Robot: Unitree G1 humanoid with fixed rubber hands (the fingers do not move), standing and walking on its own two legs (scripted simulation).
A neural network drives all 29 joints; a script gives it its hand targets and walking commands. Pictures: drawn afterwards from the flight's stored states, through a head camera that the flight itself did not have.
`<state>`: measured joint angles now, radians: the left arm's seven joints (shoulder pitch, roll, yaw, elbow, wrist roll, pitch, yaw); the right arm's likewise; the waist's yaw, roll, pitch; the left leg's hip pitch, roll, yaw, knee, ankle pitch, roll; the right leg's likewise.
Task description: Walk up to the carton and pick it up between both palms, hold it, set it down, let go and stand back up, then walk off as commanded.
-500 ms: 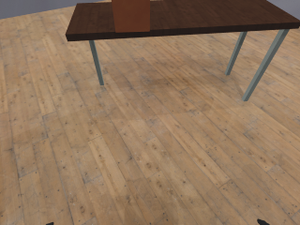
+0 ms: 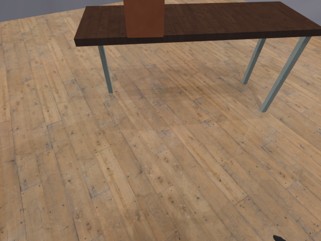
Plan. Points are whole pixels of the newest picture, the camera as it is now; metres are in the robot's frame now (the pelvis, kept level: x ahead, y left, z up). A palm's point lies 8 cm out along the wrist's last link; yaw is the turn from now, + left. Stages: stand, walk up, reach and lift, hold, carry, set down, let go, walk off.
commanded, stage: stand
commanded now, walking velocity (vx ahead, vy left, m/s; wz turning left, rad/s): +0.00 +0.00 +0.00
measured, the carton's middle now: (144, 5) +1.22 +0.09 +0.11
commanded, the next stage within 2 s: none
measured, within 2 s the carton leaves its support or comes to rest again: neither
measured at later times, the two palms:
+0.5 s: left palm out of the picture +0.07 +0.30 -0.11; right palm out of the picture +0.09 -0.31 -0.10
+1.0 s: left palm out of the picture +0.07 +0.30 -0.11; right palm out of the picture +0.08 -0.31 -0.10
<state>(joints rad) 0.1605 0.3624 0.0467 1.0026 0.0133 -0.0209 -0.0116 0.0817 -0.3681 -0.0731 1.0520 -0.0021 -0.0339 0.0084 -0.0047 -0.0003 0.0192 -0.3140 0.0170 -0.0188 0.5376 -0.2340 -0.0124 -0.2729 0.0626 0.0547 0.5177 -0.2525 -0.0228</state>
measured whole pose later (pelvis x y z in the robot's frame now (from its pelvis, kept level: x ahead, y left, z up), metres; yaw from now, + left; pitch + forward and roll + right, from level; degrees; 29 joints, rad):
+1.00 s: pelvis -0.01 +0.00 +0.00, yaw +0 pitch +1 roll -1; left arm 0.16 0.36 0.05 1.02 0.01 -0.02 -0.01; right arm 0.08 -0.36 -0.07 1.09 0.00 -0.03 0.01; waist -0.02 0.00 0.00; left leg -0.31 0.02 -0.02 0.50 -0.20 -0.01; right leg -0.27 0.06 0.05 0.48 -0.22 -0.02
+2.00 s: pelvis -0.01 +0.00 +0.00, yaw +0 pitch +1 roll -1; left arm 0.16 0.36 0.05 1.02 0.01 -0.02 -0.01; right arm 0.09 -0.36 -0.07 1.09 0.00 -0.03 0.01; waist -0.02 0.00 -0.01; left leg -0.31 0.02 -0.02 0.50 -0.20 -0.01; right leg -0.27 0.06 0.05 0.48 -0.22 -0.02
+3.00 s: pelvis -0.01 +0.00 +0.00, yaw +0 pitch +1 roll -1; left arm 0.16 0.36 0.05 1.03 0.01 -0.02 -0.01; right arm 0.10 -0.36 -0.07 1.10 0.00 -0.03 0.01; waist -0.02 0.01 -0.01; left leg -0.31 0.02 -0.02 0.50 -0.20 -0.01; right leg -0.27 0.06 0.05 0.48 -0.22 -0.02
